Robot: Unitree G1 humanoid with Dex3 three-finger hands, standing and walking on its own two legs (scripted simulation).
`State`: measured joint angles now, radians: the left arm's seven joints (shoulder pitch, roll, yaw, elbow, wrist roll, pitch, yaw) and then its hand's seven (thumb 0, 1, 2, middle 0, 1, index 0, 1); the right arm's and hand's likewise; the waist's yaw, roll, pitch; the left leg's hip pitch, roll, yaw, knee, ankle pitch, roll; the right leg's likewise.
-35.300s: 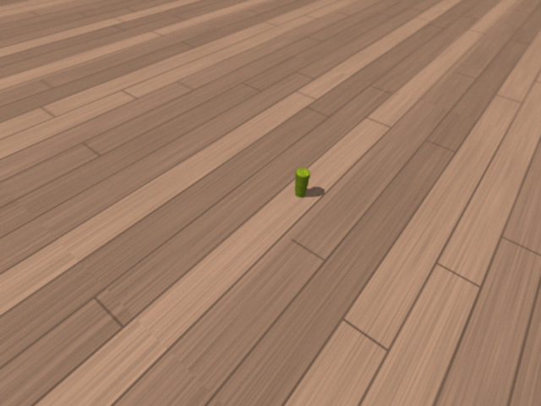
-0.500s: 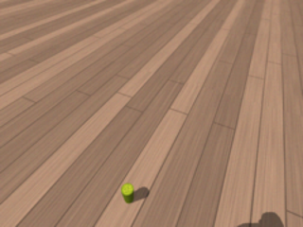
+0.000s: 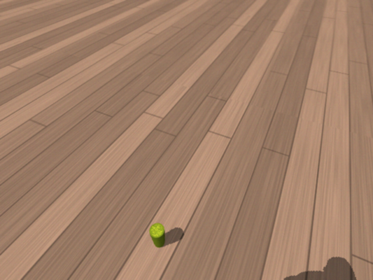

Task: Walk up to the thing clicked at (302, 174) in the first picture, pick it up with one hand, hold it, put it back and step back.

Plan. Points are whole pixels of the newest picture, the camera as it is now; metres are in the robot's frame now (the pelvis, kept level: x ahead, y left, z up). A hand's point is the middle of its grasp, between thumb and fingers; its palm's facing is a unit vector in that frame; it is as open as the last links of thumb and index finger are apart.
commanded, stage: stand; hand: left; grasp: from the side
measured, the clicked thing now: (158, 236) +0.51 +0.16 -0.70
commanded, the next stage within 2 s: step back in 1.02 s
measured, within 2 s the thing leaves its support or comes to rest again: neither
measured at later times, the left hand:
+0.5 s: hand out of the picture +0.09 +0.24 -0.15, palm faces -0.02 -0.94 -0.35, open 7.4 cm
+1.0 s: hand out of the picture +0.11 +0.24 -0.15, palm faces -0.01 -0.94 -0.34, open 7.4 cm
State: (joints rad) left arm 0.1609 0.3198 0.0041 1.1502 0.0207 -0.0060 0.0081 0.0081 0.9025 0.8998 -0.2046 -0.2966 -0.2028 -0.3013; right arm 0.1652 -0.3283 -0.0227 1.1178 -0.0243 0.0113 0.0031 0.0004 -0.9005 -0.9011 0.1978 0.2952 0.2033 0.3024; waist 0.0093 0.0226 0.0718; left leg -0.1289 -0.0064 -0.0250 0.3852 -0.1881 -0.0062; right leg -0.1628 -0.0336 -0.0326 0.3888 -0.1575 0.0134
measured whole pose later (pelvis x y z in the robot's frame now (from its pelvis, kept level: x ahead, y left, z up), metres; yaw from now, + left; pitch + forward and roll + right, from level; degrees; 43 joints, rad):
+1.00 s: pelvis +0.03 -0.01 +0.00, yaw -1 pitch -3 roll +0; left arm 0.09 0.32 0.01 1.16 0.01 -0.01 0.00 0.01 0.90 0.90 -0.20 -0.30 -0.20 -0.30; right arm 0.11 -0.34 -0.01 1.13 -0.02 0.00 0.00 0.00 -0.90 -0.90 0.20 0.30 0.20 0.30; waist 0.00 0.02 0.05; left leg -0.05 0.01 -0.01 0.30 -0.19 -0.02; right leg -0.11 -0.01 -0.02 0.33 -0.17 0.00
